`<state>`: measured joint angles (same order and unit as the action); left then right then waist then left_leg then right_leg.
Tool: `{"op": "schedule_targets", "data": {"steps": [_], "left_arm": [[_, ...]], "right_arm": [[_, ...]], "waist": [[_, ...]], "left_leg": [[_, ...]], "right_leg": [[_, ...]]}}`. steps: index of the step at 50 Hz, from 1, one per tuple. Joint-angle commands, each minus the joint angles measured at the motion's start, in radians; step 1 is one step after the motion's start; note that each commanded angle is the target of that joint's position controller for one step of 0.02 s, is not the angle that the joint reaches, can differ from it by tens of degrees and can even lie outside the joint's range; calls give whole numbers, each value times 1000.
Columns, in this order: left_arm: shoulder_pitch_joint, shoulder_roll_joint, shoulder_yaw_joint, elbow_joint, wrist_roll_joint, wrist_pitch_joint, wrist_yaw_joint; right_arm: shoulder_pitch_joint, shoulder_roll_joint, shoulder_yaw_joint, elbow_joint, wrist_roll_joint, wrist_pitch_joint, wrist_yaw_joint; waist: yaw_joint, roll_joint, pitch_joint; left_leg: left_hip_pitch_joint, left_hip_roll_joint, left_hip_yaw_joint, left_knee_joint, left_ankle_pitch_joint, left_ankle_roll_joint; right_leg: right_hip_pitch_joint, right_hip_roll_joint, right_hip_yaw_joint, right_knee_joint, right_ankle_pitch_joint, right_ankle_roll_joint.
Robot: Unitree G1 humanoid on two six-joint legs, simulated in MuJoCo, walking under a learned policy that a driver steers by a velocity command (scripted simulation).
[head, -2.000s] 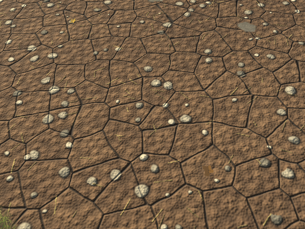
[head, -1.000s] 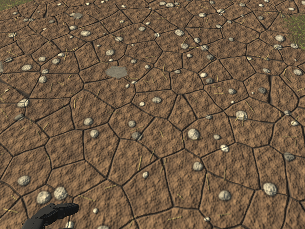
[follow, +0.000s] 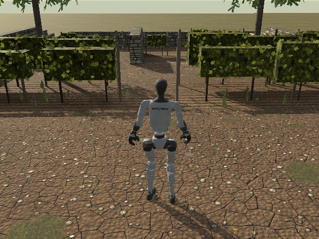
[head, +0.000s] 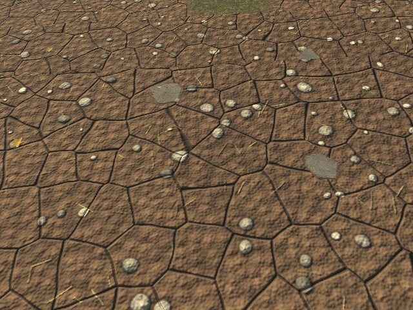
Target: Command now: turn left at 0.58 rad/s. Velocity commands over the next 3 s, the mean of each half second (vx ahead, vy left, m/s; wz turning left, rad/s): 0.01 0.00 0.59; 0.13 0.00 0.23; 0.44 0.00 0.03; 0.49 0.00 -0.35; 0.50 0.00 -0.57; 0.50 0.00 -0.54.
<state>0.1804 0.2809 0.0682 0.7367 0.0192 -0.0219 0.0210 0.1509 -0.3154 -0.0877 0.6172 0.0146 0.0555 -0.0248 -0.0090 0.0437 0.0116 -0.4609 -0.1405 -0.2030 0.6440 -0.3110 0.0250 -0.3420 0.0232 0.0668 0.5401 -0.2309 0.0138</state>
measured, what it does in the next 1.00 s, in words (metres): steps on the spot, turning left: left foot, then right foot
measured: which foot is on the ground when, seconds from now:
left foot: up 0.00-0.36, down 0.38-0.82, up 0.84-1.00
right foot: down 0.00-0.38, up 0.40-0.80, down 0.82-1.00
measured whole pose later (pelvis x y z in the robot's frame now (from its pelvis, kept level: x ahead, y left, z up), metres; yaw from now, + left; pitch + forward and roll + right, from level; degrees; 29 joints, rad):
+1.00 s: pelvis +0.04 +0.04 +0.01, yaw +23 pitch +2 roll +1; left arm 0.38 0.25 0.05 0.78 0.00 -0.06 0.01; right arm 0.21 -0.30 -0.06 0.67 0.02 -0.03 0.01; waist 0.04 0.04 -0.02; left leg -0.51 0.00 -0.01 0.96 -0.33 0.01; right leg -0.13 -0.01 0.01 0.39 -0.30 -0.02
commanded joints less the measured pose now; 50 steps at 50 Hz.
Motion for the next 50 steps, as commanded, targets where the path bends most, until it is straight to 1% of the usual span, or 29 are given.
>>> {"op": "schedule_targets", "data": {"steps": [1, 2, 3, 4, 6, 8, 11, 15, 17, 18, 19, 20, 21, 22, 23, 24, 25, 27, 31, 35, 38, 40, 41, 42, 43, 44, 46, 48, 50], "left_arm": [[-25, 182, 50, -96, 33, -12, 6], [-66, 139, 39, -106, 17, -10, 12], [-85, 122, 34, -114, 1, -7, 15], [-81, 114, 29, -114, -10, -4, 19], [-51, 120, 28, -109, -5, 7, 25], [-7, 139, 36, -101, -1, 19, 31], [-6, 181, 53, -99, -6, 28, 27], [-22, 205, 64, -94, -26, 26, 9], [-45, 205, 65, -88, -47, 23, 5], [-21, 180, 60, -73, -52, 20, 4], [27, 137, 49, -59, -32, 17, -1], [16, 62, 19, -109, 32, 14, -8], [-96, 119, 34, -137, 10, 8, 3], [-125, 152, 45, -138, -17, 12, 9], [-114, 154, 49, -127, -19, 17, 15], [-103, 155, 52, -110, -9, 21, 23], [-75, 156, 54, -102, -5, 25, 24], [-33, 134, 49, -82, -12, 25, 16], [-61, 89, 25, -86, -16, 27, 8], [-73, 101, 22, -95, -22, 23, -3], [-36, 91, 17, -87, -30, 8, -18], [15, 85, 15, -69, -27, -11, -23], [80, 112, 18, -62, -21, -22, -18], [145, 197, 38, -35, -15, -30, -16], [193, 232, 53, -21, -10, -37, -24], [190, 195, 42, -25, -1, -46, -19], [155, 152, 28, -29, -21, -55, -8], [158, 136, 21, -27, -26, -57, -3], [160, 132, 21, -26, -28, -53, -4]], "right_arm": [[33, -177, -55, -87, -9, -30, 7], [60, -181, -63, -55, -1, -23, 8], [82, -152, -58, -33, -1, -11, 2], [83, -127, -51, -32, -1, -1, 3], [40, -88, -36, -54, 11, 4, 9], [-24, -68, -25, -85, 14, 2, 12], [-49, -49, -12, -110, 7, 1, 26], [-26, -75, -22, -114, 9, 9, 40], [28, -71, -29, -99, 10, 11, 47], [70, -83, -38, -82, 7, 10, 43], [110, -143, -58, -79, 8, 6, 32], [118, -267, -77, -109, -3, 0, 16], [151, -237, -67, -112, -43, -26, 30], [114, -210, -55, -100, -44, -44, 33], [58, -182, -48, -92, -24, -51, 27], [21, -154, -37, -97, -7, -48, 19], [-16, -143, -28, -99, -1, -43, 12], [-26, -121, -16, -98, -14, -39, 2], [-10, -116, -10, -75, -19, -38, -5], [-10, -123, -6, -57, -25, -34, 8], [7, -115, 5, -31, -9, -33, 18], [15, -98, 16, -19, -10, -40, 19], [-5, -60, 29, -27, -16, -49, 20], [-6, -17, 37, -53, -19, -63, 21], [-71, -60, 25, -80, -1, -82, 17], [-119, -117, 2, -87, 19, -94, 14], [-62, -97, -1, -57, 9, -105, 24], [-81, -58, 5, -51, 1, -118, 37], [-102, -16, 18, -48, -2, -127, 48]], "waist": [[-18, -262, -81], [-30, -195, -72], [-34, -165, -69], [-21, -165, -55], [4, -183, -44], [45, -215, -56], [60, -239, -86], [52, -257, -91], [11, -242, -92], [-5, -206, -101], [-4, -52, -124], [29, 291, -127], [-72, 219, -200], [-53, 134, -143], [-22, 101, -101], [-8, 74, -91], [16, 79, -92], [29, 87, -126], [3, 94, -117], [-21, 113, -78], [-9, 104, -53], [22, 72, -24], [46, 11, -31], [29, -162, -21], [76, -287, 32], [96, -247, 101], [57, -203, 91], [64, -178, 77], [74, -174, 53]], "left_leg": [[-182, 51, 36, 441, -262, -45], [-178, 57, 51, 505, -201, -62], [-190, 65, 68, 559, -153, -82], [-214, 71, 76, 606, -121, -99], [-215, 91, 134, 557, -76, -119], [-225, 117, 159, 446, -68, -134], [-112, 154, 198, 282, -99, -127], [31, 147, 258, 89, -76, -84], [138, 128, 287, -103, 47, -37], [246, 107, 282, -212, 140, -4], [423, 190, 135, -261, 385, 43], [572, 473, -245, -218, 836, 192], [477, 545, -326, -258, 765, 347], [442, 481, -234, -276, 656, 315], [404, 420, -167, -278, 567, 254], [383, 383, -136, -277, 524, 216], [343, 363, -103, -279, 551, 206], [322, 339, -64, -282, 563, 205], [323, 322, -59, -282, 439, 199], [253, 332, -109, -282, 308, 213], [185, 305, -164, -324, -154, 193], [99, 257, -175, -296, -323, 146], [21, 217, -138, -188, -326, 103], [-132, 87, 80, 12, -274, 34], [-251, 63, 176, 197, -257, -2], [-336, 119, 119, 346, -259, -8], [-389, 162, 117, 416, -142, -10], [-363, 192, 144, 354, -11, -17], [-260, 182, 198, 234, 77, -34]], "right_leg": [[152, -425, 408, -243, 303, -278], [150, -356, 290, -214, 317, -228], [173, -300, 209, -194, 312, -189], [185, -290, 167, -186, 357, -190], [205, -257, 81, -195, 383, -197], [282, -273, 62, -192, 392, -213], [284, -306, 23, -184, 403, -223], [250, -337, -9, -161, 400, -215], [223, -331, -44, -96, 375, -173], [170, -305, -84, -27, 312, -125], [16, -241, -171, 146, 133, -39], [-308, -101, -220, 472, -452, 64], [-353, -49, -46, 634, -487, 71], [-369, -67, -14, 689, -408, 61], [-377, -78, -5, 666, -314, 52], [-368, -85, 3, 639, -252, 53], [-325, -76, -4, 637, -198, 61], [-258, -57, -22, 621, -131, 73], [-184, -63, -26, 388, -98, 77], [-63, -57, -37, 221, -141, 60], [54, -23, -88, 46, -94, 24], [178, -20, -87, -69, -77, -23], [257, -118, 27, -108, -116, -70], [310, -235, 224, -185, -314, -162], [294, -387, 506, -350, -476, -279], [280, -422, 569, -385, -500, -310], [331, -352, 443, -372, -420, -259], [343, -291, 301, -387, -243, -217], [303, -237, 175, -388, -84, -198]]}}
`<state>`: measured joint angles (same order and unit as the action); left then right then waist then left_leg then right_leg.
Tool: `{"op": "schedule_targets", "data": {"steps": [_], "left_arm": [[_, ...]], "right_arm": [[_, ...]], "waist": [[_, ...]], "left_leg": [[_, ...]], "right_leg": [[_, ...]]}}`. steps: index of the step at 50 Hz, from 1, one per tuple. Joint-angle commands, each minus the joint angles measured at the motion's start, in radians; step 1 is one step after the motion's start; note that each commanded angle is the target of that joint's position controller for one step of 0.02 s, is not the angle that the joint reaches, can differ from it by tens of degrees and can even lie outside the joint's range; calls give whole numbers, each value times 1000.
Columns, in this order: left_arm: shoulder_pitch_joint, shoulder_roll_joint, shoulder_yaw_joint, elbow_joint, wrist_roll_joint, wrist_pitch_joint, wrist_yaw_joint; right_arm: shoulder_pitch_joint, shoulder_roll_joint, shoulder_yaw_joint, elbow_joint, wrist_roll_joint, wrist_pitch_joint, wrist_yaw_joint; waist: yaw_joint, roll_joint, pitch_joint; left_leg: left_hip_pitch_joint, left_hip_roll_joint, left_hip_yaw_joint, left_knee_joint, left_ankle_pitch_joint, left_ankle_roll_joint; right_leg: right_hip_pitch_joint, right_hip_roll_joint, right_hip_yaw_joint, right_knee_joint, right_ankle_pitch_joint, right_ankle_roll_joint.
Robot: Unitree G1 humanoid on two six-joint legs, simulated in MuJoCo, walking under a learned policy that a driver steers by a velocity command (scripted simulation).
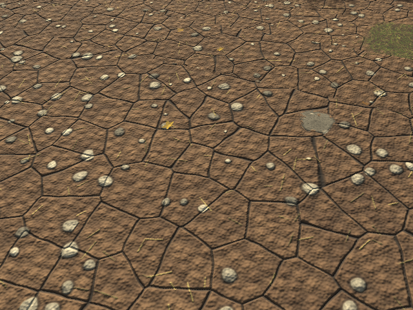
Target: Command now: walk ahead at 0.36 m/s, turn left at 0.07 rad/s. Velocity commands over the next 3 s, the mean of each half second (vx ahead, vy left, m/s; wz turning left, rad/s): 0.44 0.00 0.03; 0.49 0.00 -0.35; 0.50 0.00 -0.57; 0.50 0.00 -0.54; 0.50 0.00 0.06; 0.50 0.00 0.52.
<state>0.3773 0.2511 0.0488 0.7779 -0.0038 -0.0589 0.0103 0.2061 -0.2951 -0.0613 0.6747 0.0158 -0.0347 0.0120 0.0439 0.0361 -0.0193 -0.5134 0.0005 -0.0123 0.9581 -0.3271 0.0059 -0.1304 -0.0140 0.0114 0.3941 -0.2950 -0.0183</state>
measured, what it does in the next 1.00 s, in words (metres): walks ahead: left foot, then right foot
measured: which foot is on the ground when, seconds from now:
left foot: up 0.00-0.18, down 0.20-0.76, up 0.78-1.00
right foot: down 0.00-0.22, up 0.24-0.72, down 0.74-1.00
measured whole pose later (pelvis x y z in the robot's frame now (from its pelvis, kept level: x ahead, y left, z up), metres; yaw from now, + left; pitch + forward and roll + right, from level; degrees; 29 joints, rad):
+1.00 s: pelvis +0.51 +0.00 +0.00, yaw -13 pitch +2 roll +0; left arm 0.32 0.28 0.05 0.71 -0.01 -0.06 -0.02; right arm 0.14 -0.31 -0.04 0.67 -0.02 -0.09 -0.01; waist 0.05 0.03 0.05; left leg -0.66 0.10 -0.10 0.94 -0.18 -0.06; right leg -0.21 0.13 0.09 0.34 -0.15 -0.10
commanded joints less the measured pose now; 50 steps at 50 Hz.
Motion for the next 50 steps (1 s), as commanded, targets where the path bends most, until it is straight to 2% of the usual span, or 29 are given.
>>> {"op": "schedule_targets", "data": {"steps": [1, 3, 6, 8, 10, 11, 12, 13, 14, 15, 16, 17, 20, 23, 26, 31, 33, 34, 35, 36, 37, 38, 39, 40, 41, 42, 43, 46, 50], "left_arm": [[-36, 166, 41, -66, -7, -14, 6], [-19, 192, 48, -60, -11, -11, 1], [13, 224, 56, -46, -25, -7, -8], [-5, 232, 57, -41, -31, 0, -9], [-6, 194, 41, -37, -23, 0, -8], [-15, 130, 16, -62, 0, -3, -8], [46, 50, -7, -109, -11, -22, -1], [2, 159, 19, -99, -33, -37, -2], [-63, 193, 30, -113, -47, -44, -10], [-93, 179, 25, -111, -36, -47, -11], [-111, 165, 25, -111, -18, -47, -13], [-101, 154, 26, -105, -14, -41, -18], [-99, 120, 19, -99, -8, -19, -23], [-203, 99, 9, -133, 2, -16, -20], [-311, 73, -6, -156, -7, -30, -36], [-427, 83, -7, -201, -24, -34, -69], [-425, 96, -1, -214, -21, -33, -81], [-395, 113, 6, -213, -17, -31, -82], [-325, 140, 21, -201, -14, -26, -79], [-182, 178, 46, -165, -13, -22, -72], [-25, 235, 70, -136, -15, -14, -59], [32, 341, 91, -133, -16, -15, -57], [60, 254, 70, -134, -22, -15, -54], [12, 221, 58, -136, -12, -15, -50], [-52, 210, 54, -146, -11, -15, -47], [-106, 192, 48, -156, -7, -15, -45], [-139, 173, 41, -169, 5, -17, -43], [-159, 167, 41, -167, -3, -22, -32], [-103, 202, 52, -137, -12, -16, -9]], "right_arm": [[-170, -19, -2, -106, -4, -39, 16], [-198, -10, 5, -110, 2, -41, 24], [-206, -44, -1, -116, 12, -42, 33], [-148, -69, -12, -101, 15, -44, 34], [48, -131, -46, -42, 12, -42, 19], [220, -197, -66, -15, 1, -40, 5], [280, -293, -79, -4, -19, -40, 11], [240, -203, -53, -7, -9, -49, 17], [184, -157, -36, -9, -6, -51, 15], [136, -132, -28, -15, -11, -52, 16], [96, -112, -22, -17, -17, -51, 18], [71, -95, -16, -19, -25, -53, 17], [66, -96, -17, -1, -13, -68, 11], [92, -114, -21, 28, -10, -68, 2], [125, -138, -24, 51, -7, -59, -8], [198, -153, -30, 107, -3, -47, -11], [192, -164, -35, 113, -4, -36, -16], [183, -177, -39, 110, -6, -30, -21], [174, -189, -42, 105, -11, -23, -26], [155, -191, -40, 95, -13, -11, -34], [166, -177, -30, 73, -26, -11, -46], [297, -43, 15, 33, -44, -34, -28], [238, -97, 10, 44, -29, -70, -13], [123, -151, -6, 2, 14, -91, -1], [64, -144, 1, -18, 14, -104, -2], [37, -138, -1, -22, -7, -108, -9], [51, -142, -7, -24, -19, -99, -14], [83, -111, -3, -20, -35, -66, -20], [-70, -70, 12, -62, -38, -60, -25]], "waist": [[26, -171, 75], [40, -184, 75], [40, -185, 86], [-11, -176, 84], [-112, -130, -16], [-187, 1, -153], [-144, 304, -247], [-156, 197, -177], [-136, 153, -67], [-114, 71, -23], [-91, 44, 12], [-65, 57, 20], [-36, 46, 39], [-56, 13, 76], [-95, 19, 91], [-129, 5, 118], [-111, 14, 99], [-89, 33, 64], [-50, 55, 5], [28, 49, -81], [92, 1, -182], [12, -260, -318], [61, -205, -407], [69, -163, -248], [40, -71, -142], [2, -14, -66], [-38, -39, -43], [-76, -82, -20], [-27, -86, 25]], "left_leg": [[-146, 34, 25, -150, 122, -21], [-43, 18, 48, -272, 143, -28], [36, 15, 49, -365, 158, -11], [135, 10, 54, -429, 187, 21], [414, -13, 59, -466, 173, 67], [655, 160, -147, -487, 93, 128], [837, 375, -661, -658, -190, 277], [777, 374, -727, -731, -303, 276], [691, 354, -591, -724, -244, 250], [603, 309, -483, -729, -118, 234], [530, 270, -404, -746, -12, 228], [474, 238, -342, -768, 68, 219], [408, 214, -230, -818, 236, 234], [400, 193, -144, -837, 348, 227], [396, 169, -63, -846, 364, 197], [546, 237, -6, -815, 380, 172], [615, 254, 25, -749, 549, 150], [639, 252, 43, -686, 731, 136], [658, 243, 62, -578, 922, 121], [623, 209, 106, -384, 1042, 93], [410, 181, 122, -117, 860, 57], [-53, -8, 92, 299, 110, -19], [-191, -56, -94, 416, -222, -12], [-273, 0, -116, 435, -152, 3], [-260, 42, -100, 368, -70, 13], [-222, 74, -88, 283, -23, 8], [-149, 99, -93, 230, 11, 2], [-83, 108, -69, 132, 43, -46], [-76, 76, -52, -149, 279, -84]], "right_leg": [[63, -181, 182, -240, 30, -161], [16, -176, 137, -238, 81, -162], [5, -225, 158, -224, 71, -170], [-10, -246, 155, -188, 103, -151], [-71, -180, 71, 50, 338, -102], [-220, -114, -1, 376, 222, -50], [-534, 45, 0, 717, -227, 7], [-642, 3, 103, 853, -244, 2], [-696, -46, 89, 873, -158, -20], [-667, -83, 71, 847, -72, -26], [-646, -106, 68, 797, -10, -22], [-596, -127, 70, 768, 34, -19], [-574, -131, 47, 694, 100, 14], [-606, -125, 34, 513, 227, 42], [-544, -90, -5, 304, 382, 38], [-555, -57, -3, 169, 390, -19], [-531, -26, -19, 149, 306, -52], [-471, 4, -44, 153, 257, -71], [-375, 41, -72, 163, 212, -92], [-188, 85, -101, 135, 223, -119], [117, 7, 32, 156, 252, -163], [523, -261, 581, 114, 55, -361], [588, -312, 841, -55, -68, -379], [478, -284, 694, -86, -54, -321], [316, -246, 574, -100, 36, -294], [169, -209, 484, -116, 152, -279], [67, -179, 426, -138, 245, -273], [-82, -135, 339, -182, 347, -288], [-158, -72, 252, -182, 326, -243]]}}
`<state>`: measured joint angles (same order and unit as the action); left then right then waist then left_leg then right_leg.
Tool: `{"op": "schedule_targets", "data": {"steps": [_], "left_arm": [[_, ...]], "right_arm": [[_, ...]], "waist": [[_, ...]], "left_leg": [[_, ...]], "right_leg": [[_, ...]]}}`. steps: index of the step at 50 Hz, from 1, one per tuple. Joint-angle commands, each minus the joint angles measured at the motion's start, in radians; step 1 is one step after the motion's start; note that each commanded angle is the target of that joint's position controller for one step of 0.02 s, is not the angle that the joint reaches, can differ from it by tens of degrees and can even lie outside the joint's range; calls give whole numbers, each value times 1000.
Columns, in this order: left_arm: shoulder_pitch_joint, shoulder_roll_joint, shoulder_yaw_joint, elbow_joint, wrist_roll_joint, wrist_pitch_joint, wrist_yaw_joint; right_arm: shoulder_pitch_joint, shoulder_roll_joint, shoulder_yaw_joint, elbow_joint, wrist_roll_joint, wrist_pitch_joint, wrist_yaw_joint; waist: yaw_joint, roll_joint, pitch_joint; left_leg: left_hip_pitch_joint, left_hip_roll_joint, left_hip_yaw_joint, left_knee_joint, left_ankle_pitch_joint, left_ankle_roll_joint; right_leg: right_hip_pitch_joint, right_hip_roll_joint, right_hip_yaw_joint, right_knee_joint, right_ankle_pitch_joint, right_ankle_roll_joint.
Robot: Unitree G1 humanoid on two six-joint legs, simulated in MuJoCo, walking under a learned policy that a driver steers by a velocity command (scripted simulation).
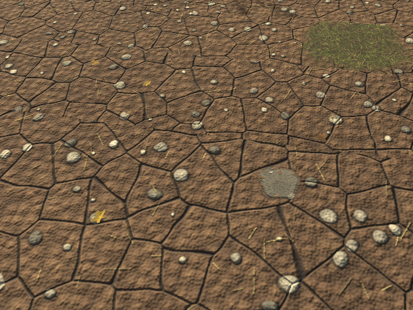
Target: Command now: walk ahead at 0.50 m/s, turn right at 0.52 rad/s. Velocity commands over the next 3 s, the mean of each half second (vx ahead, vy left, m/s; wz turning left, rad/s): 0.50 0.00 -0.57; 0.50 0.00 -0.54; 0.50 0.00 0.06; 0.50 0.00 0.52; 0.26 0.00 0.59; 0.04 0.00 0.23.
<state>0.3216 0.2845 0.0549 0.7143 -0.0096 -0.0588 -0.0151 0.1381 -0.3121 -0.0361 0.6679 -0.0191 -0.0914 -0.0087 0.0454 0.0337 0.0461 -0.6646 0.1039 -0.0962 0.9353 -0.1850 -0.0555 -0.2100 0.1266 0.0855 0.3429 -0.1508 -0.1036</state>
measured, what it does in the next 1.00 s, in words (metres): walks ahead, turning right: left foot, then right foot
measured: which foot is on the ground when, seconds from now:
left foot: up 0.00-0.20, down 0.22-0.74, up 0.76-1.00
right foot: down 0.00-0.24, up 0.26-0.72, down 0.74-1.00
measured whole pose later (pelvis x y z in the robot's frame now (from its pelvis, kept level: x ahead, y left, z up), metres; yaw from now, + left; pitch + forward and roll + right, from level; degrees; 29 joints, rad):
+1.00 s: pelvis +0.51 -0.12 +0.00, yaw -34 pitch +1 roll +0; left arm 0.32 0.27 0.05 0.68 0.00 -0.05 -0.01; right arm 0.13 -0.32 -0.05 0.71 -0.01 -0.09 0.01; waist 0.04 0.04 0.05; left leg -0.67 0.12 -0.06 0.92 -0.14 -0.05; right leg -0.17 0.11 0.06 0.34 -0.18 -0.10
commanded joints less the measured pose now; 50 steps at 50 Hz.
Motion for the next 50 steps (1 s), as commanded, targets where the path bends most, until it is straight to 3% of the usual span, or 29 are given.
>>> {"op": "schedule_targets", "data": {"steps": [1, 3, 6, 8, 10, 11, 12, 13, 14, 15, 16, 18, 20, 22, 28, 32, 34, 35, 36, 37, 38, 39, 40, 41, 42, 44, 46, 50], "left_arm": [[-32, 171, 46, -67, -9, -11, 20], [4, 181, 49, -52, -14, -3, 26], [43, 175, 49, -35, -21, 9, 30], [40, 172, 50, -34, -17, 17, 33], [17, 149, 45, -41, -13, 23, 32], [16, 97, 26, -52, -5, 20, 27], [107, 29, 5, -72, -10, 13, 26], [157, 65, 2, -91, -27, 5, 28], [94, 157, 25, -75, -33, 10, 29], [7, 176, 32, -89, -23, 16, 29], [-33, 162, 33, -101, -13, 19, 27], [-41, 127, 35, -111, -16, 27, 17], [-47, 87, 27, -118, -19, 37, 13], [-84, 72, 21, -137, -12, 40, 12], [-235, 44, 7, -169, -13, 22, -21], [-314, 55, 11, -211, -17, 23, -43], [-279, 86, 27, -216, -11, 31, -46], [-201, 116, 45, -202, -8, 37, -43], [-42, 162, 74, -161, -10, 43, -33], [129, 236, 106, -122, -16, 55, -12], [75, 350, 114, -139, -23, 44, -6], [112, 262, 90, -165, -19, 28, -13], [78, 209, 72, -147, -11, 14, -16], [26, 187, 63, -145, -13, 7, -15], [-40, 162, 55, -154, -7, 6, -13], [-100, 125, 39, -166, 12, 0, -5], [-85, 124, 36, -139, 9, -9, 3], [-26, 143, 36, -85, 3, -11, 21]], "right_arm": [[-44, -43, -9, -63, 0, -8, -1], [-114, -39, -7, -76, 11, -16, 9], [-162, -70, -18, -91, 24, -28, 22], [-146, -95, -32, -89, 28, -36, 28], [-32, -119, -51, -61, 28, -44, 23], [83, -156, -66, -49, 13, -49, 15], [208, -236, -86, -37, -7, -43, 7], [263, -226, -90, -2, 14, -28, 18], [214, -137, -69, -20, 23, -23, 17], [170, -102, -58, -25, 20, -14, 13], [128, -82, -49, -22, 14, -10, 12], [91, -58, -41, -8, 6, -12, 9], [91, -63, -45, 10, 13, -20, 10], [99, -90, -55, 31, 13, -25, 10], [124, -137, -66, 77, 21, -8, 4], [164, -174, -77, 108, 41, 13, 4], [161, -202, -86, 111, 52, 25, -1], [157, -217, -91, 110, 57, 32, -5], [144, -211, -87, 104, 61, 36, -8], [162, -166, -68, 87, 38, 31, -11], [255, -22, -21, 23, -3, 6, 3], [156, -114, -34, 16, 30, -28, 16], [68, -154, -46, -13, 64, -43, 22], [54, -137, -38, -13, 52, -51, 17], [54, -135, -41, -4, 25, -51, 10], [103, -131, -45, 17, 18, -28, 13], [111, -102, -38, 29, 9, -9, 13], [-25, -51, -17, -3, 9, -3, 18]], "waist": [[-10, -91, -40], [21, -102, -42], [31, -117, -44], [11, -140, -50], [-56, -157, -84], [-113, -115, -187], [-113, 92, -341], [-101, 303, -378], [-123, 156, -239], [-128, 79, -138], [-110, 46, -74], [-73, 87, -25], [-65, 88, -18], [-66, 59, -10], [-115, 26, 13], [-123, 26, 38], [-83, 54, -8], [-32, 64, -60], [58, 42, -141], [127, -56, -232], [-14, -323, -322], [75, -206, -436], [76, -155, -277], [33, -80, -186], [-9, -50, -134], [-62, -79, -114], [-67, -73, -98], [-18, -85, -44]], "left_leg": [[104, -45, 35, -208, 200, -24], [162, -81, 42, -319, 280, -25], [182, -99, 8, -414, 251, -10], [214, -104, -5, -448, 166, 15], [377, -102, 21, -509, 124, 63], [592, -8, -50, -493, 102, 118], [953, 218, -367, -503, 2, 241], [1034, 340, -711, -600, -259, 324], [924, 301, -625, -635, -376, 286], [806, 256, -465, -642, -297, 246], [698, 210, -351, -667, -176, 232], [576, 151, -197, -719, -36, 217], [543, 141, -106, -756, 53, 232], [552, 153, -44, -777, 139, 250], [606, 130, 157, -779, 256, 215], [708, 169, 211, -736, 362, 190], [750, 174, 250, -615, 679, 171], [749, 165, 272, -487, 830, 159], [671, 135, 304, -284, 856, 131], [423, 94, 302, 18, 547, 88], [-15, -114, 211, 367, -395, 31], [-111, -114, -1, 465, -413, 43], [-183, -71, 4, 443, -309, 60], [-146, -30, 10, 356, -221, 67], [-82, -3, 10, 272, -171, 59], [27, 25, 14, 204, -111, 41], [53, 23, 41, 136, -69, 10], [57, 2, 61, -134, 196, -11]], "right_leg": [[-85, -198, 168, -120, 150, -140], [-84, -196, 185, -104, 91, -120], [1, -229, 272, -35, 33, -108], [60, -253, 336, 27, 33, -93], [49, -225, 343, 126, 74, -59], [-19, -173, 289, 315, 52, -25], [-295, -43, 144, 641, -215, 47], [-526, -51, 88, 858, -461, 74], [-593, -112, 107, 945, -377, 86], [-594, -143, 69, 956, -295, 94], [-570, -171, 55, 921, -233, 100], [-502, -217, 40, 859, -169, 103], [-495, -228, 17, 824, -139, 112], [-525, -237, 15, 754, -87, 124], [-468, -223, -59, 429, 176, 109], [-443, -200, -108, 313, 107, 63], [-342, -142, -161, 292, -1, 20], [-230, -101, -187, 279, -38, -7], [-3, -59, -197, 218, 19, -45], [312, -148, -27, 204, 37, -101], [600, -411, 562, 104, -138, -287], [628, -458, 746, -30, -286, -312], [524, -429, 601, -51, -227, -259], [376, -383, 483, -50, -127, -225], [246, -344, 396, -55, -9, -200], [108, -312, 305, -92, 149, -194], [36, -298, 229, -112, 269, -201], [-4, -239, 109, -125, 279, -150]]}}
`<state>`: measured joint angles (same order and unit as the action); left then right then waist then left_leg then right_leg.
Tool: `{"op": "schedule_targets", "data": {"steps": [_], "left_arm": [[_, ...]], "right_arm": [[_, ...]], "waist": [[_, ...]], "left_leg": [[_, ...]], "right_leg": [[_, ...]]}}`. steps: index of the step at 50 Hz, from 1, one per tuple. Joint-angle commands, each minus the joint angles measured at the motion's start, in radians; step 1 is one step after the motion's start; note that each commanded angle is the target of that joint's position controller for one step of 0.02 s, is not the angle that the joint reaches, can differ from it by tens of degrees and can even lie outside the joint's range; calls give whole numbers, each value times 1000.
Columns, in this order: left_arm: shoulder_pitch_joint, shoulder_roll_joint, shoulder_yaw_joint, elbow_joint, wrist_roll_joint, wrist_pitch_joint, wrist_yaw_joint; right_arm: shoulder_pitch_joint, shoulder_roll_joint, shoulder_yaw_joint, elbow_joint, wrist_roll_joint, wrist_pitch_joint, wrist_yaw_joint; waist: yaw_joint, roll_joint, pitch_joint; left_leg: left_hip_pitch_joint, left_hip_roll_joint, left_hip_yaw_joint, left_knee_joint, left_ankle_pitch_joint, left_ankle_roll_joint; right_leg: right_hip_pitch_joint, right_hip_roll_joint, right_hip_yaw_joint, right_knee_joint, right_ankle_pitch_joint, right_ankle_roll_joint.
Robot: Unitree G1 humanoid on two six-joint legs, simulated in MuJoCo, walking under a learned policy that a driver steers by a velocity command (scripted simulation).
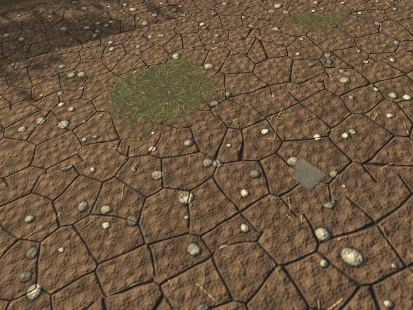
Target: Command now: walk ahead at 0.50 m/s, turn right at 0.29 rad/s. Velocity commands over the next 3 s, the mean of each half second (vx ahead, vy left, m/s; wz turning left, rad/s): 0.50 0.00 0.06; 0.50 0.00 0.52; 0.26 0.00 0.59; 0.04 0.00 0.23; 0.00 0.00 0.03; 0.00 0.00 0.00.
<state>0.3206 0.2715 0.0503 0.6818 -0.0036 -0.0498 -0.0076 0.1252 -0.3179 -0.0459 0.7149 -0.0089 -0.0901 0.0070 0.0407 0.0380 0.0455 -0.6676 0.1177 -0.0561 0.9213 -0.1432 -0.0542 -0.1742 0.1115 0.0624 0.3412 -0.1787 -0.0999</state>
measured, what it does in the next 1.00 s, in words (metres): walks ahead, turning left: left foot, then right foot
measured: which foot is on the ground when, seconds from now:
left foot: up 0.00-0.22, down 0.24-0.74, up 0.76-1.00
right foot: down 0.00-0.26, up 0.28-0.70, down 0.72-1.00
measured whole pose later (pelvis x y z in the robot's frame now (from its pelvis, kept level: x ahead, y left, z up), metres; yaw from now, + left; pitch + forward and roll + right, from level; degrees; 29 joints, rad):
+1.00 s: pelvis +0.53 +0.05 +0.00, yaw +23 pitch +1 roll -2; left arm 0.34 0.25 0.07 0.80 0.01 -0.10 -0.02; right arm 0.28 -0.34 -0.10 0.69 0.01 0.03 0.00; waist 0.05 0.06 0.00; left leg -0.66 0.08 -0.10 1.10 -0.19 0.02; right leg -0.14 0.02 -0.10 0.36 -0.23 -0.03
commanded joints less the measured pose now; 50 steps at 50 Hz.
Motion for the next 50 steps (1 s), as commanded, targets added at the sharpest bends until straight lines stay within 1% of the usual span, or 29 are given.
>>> {"op": "schedule_targets", "data": {"steps": [1, 4, 8, 10, 12, 13, 14, 15, 16, 17, 18, 19, 22, 26, 29, 31, 34, 35, 36, 37, 38, 39, 40, 41, 44, 46, 48, 49, 50], "left_arm": [[-9, 156, 39, -41, -4, -18, 15], [48, 173, 41, -2, -10, -17, 15], [100, 173, 42, 44, -13, 0, 22], [96, 182, 46, 58, -10, 12, 24], [66, 174, 39, 57, -8, 17, 28], [86, 138, 22, 40, 14, 15, 33], [217, 53, -2, 39, 11, -3, 23], [160, 127, 8, 35, 4, -20, 14], [28, 175, 23, -1, -21, -34, 7], [-52, 162, 18, -21, -17, -46, 8], [-73, 148, 20, -29, -2, -54, 9], [-50, 143, 23, -26, 9, -55, 11], [-29, 117, 19, -22, 12, -45, 16], [-176, 84, 4, -56, 16, -40, 20], [-291, 79, 0, -92, 17, -61, 5], [-310, 82, 3, -100, 9, -76, -6], [-263, 119, 23, -99, 3, -78, -4], [-206, 131, 32, -86, 4, -80, -3], [-108, 155, 46, -69, 9, -80, 1], [5, 210, 61, -59, 14, -77, 5], [64, 250, 74, -27, 12, -56, 0], [65, 186, 65, -25, -6, -50, -9], [35, 132, 51, -23, -3, -53, -14], [-26, 110, 40, -29, 7, -54, -19], [-99, 70, 32, -13, -7, -60, -22], [-70, 89, 41, 17, -13, -69, -18], [-41, 123, 57, 53, 0, -68, -13], [-22, 148, 65, 59, 23, -78, -12], [-19, 142, 63, 68, 23, -79, -11]], "right_arm": [[-49, -36, -3, -59, 0, -5, 5], [-136, -32, 1, -82, 13, -13, 19], [-178, -54, -9, -113, 12, -21, 39], [-119, -65, -15, -100, 16, -23, 46], [78, -113, -44, -49, 12, -20, 40], [243, -176, -60, -25, 5, -18, 37], [315, -231, -76, -2, 19, -8, 43], [315, -147, -55, -2, 46, 1, 45], [244, -111, -43, -21, 38, 9, 37], [198, -104, -39, -37, 19, 16, 32], [172, -97, -37, -42, 9, 20, 28], [155, -83, -33, -51, 0, 19, 23], [162, -75, -34, -47, 13, 20, 10], [216, -129, -53, -19, 24, 31, -16], [267, -135, -54, 6, 31, 46, -29], [290, -132, -54, 16, 22, 59, -30], [281, -120, -56, 0, 25, 75, -30], [260, -119, -55, -8, 28, 79, -32], [246, -98, -47, -19, 27, 79, -32], [312, -28, -26, -22, 15, 78, -30], [459, 29, -8, -36, 39, 72, -28], [419, -68, -29, -27, 47, 67, -30], [304, -140, -55, -34, 42, 77, -31], [259, -140, -61, -39, 35, 90, -32], [262, -89, -65, -47, 46, 113, -21], [219, -57, -60, -66, 37, 117, -10], [192, -30, -51, -82, 22, 111, -2], [215, -35, -57, -64, 11, 106, 5], [214, -42, -61, -61, 14, 106, 9]], "waist": [[3, -93, -36], [43, -98, -3], [44, -109, 19], [18, -139, -1], [-88, -117, -131], [-141, -12, -281], [-97, 249, -407], [-124, 190, -373], [-135, 101, -206], [-122, 0, -119], [-93, -27, -62], [-61, 7, -65], [-32, 45, -74], [-73, 37, -37], [-115, 42, -31], [-112, 59, -58], [-68, 73, -68], [-29, 80, -63], [25, 60, -108], [39, -101, -235], [-9, -373, -325], [16, -310, -251], [33, -174, -128], [12, -116, -65], [-46, -166, -8], [-35, -127, -5], [-26, -87, -30], [-25, -55, -79], [-27, -49, -83]], "left_leg": [[83, -26, 27, -195, 223, -6], [119, -57, 32, -318, 315, 13], [46, -70, 18, -399, 186, 67], [90, -87, 49, -407, 101, 100], [392, -133, 91, -424, 123, 163], [699, 25, -105, -380, 214, 244], [1020, 227, -584, -493, -24, 416], [1032, 225, -742, -618, -286, 394], [903, 201, -621, -638, -309, 351], [766, 158, -521, -654, -226, 331], [663, 119, -449, -667, -127, 325], [611, 82, -400, -679, -30, 319], [531, 45, -322, -701, 121, 336], [438, 1, -249, -704, 132, 297], [377, -33, -239, -684, 101, 270], [397, -19, -269, -632, 118, 268], [427, -13, -341, -553, 98, 253], [417, -16, -365, -517, 78, 236], [402, -52, -341, -401, 66, 203], [316, -127, -253, -116, -167, 165], [21, -223, -127, 188, -463, 110], [-117, -154, -114, 315, -419, 102], [-128, -116, -116, 363, -313, 101], [-86, -90, -104, 363, -241, 92], [-17, -16, -106, 256, -156, 89], [-52, -3, -98, 200, -125, 91], [-73, 1, -82, 161, -70, 74], [-72, 2, -81, 231, 42, 71], [-98, 0, -90, 237, 72, 71]], "right_leg": [[-44, -214, 117, -118, 273, -139], [-25, -243, 142, -121, 168, -129], [147, -317, 206, -39, 239, -119], [205, -329, 189, 15, 378, -97], [168, -258, 101, 250, 674, -50], [-19, -195, 51, 544, 465, -8], [-391, -20, -8, 906, -224, 81], [-543, -53, 76, 992, -370, 76], [-615, -102, 70, 998, -294, 70], [-601, -133, 51, 948, -224, 66], [-576, -161, 46, 862, -175, 72], [-519, -183, 49, 798, -137, 79], [-456, -189, 24, 652, -122, 125], [-412, -164, 17, 375, 125, 158], [-310, -121, 9, 240, 306, 147], [-259, -104, 18, 237, 311, 139], [-162, -86, 11, 214, 135, 130], [-97, -96, 13, 171, 119, 111], [26, -142, 36, 118, 100, 76], [242, -330, 210, 105, 60, -3], [461, -515, 574, 47, -125, -172], [397, -531, 687, -40, -353, -184], [269, -486, 558, -56, -339, -149], [154, -444, 435, -82, -221, -129], [25, -363, 226, -150, -84, -99], [46, -378, 172, -176, 2, -116], [78, -383, 94, -154, 146, -138], [113, -404, 75, -90, 224, -149], [120, -405, 42, -68, 277, -142]]}}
